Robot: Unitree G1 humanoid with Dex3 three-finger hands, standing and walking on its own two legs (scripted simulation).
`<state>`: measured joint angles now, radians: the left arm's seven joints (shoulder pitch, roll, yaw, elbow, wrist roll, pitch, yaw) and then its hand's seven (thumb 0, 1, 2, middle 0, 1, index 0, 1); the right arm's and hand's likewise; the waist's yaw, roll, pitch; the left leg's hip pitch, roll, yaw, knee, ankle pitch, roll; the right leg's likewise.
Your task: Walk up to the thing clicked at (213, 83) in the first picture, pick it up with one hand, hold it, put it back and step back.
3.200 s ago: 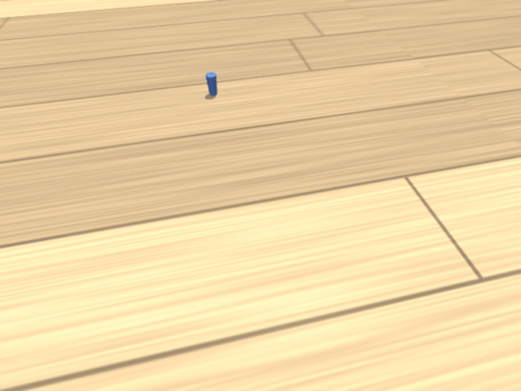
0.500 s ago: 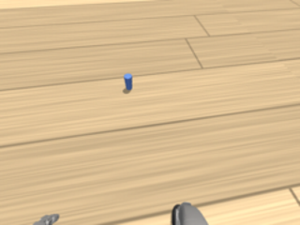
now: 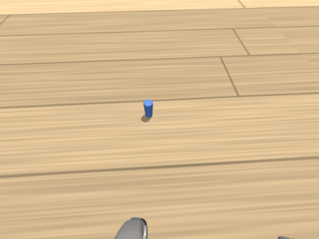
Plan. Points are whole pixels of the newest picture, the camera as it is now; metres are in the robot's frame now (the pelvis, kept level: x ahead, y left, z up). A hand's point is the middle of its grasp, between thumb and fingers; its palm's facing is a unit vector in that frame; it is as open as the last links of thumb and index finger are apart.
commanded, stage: walk up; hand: left
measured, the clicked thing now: (148, 109) +1.10 +0.20 -0.69
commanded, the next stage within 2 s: none
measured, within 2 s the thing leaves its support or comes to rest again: neither
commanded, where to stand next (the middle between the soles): +0.80 -0.02 m, yaw +0 degrees
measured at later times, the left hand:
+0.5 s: hand (96, 165) +0.34 +0.26 -0.13, palm faces -0.11 -0.92 -0.37, open 7.4 cm
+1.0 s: hand (107, 139) +0.46 +0.26 -0.16, palm faces -0.01 -0.94 -0.35, open 7.4 cm
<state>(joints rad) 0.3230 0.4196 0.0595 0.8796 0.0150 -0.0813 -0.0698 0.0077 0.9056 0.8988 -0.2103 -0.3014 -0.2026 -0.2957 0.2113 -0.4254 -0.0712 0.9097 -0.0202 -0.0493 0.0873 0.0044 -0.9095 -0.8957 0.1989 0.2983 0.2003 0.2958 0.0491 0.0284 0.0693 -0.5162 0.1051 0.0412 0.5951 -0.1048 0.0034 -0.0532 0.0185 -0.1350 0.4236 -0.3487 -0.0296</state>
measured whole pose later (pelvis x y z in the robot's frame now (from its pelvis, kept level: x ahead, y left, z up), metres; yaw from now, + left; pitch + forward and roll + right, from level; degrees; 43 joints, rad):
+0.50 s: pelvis +0.24 -0.01 +0.00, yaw -3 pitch -2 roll +2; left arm 0.24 0.43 0.06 0.92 0.02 -0.05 -0.10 0.01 0.91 0.90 -0.21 -0.30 -0.20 -0.30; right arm 0.35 -0.43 -0.06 0.88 0.00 -0.07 0.06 0.00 -0.90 -0.90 0.20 0.30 0.20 0.30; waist -0.03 -0.02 0.05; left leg -0.06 0.04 0.14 0.48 -0.37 -0.01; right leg -0.46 -0.11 -0.04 0.60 -0.13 -0.02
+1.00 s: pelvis +0.43 -0.02 -0.01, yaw +1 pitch -2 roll -1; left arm 0.34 0.44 0.05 0.88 0.01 -0.06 -0.05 0.01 0.91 0.90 -0.21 -0.30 -0.20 -0.30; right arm 0.26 -0.42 -0.07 0.90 -0.03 -0.07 0.07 0.00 -0.91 -0.90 0.20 0.30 0.20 0.30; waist 0.03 -0.03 0.06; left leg -0.40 0.05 0.08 0.59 -0.15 0.03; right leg -0.16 -0.08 -0.12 0.68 -0.44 -0.01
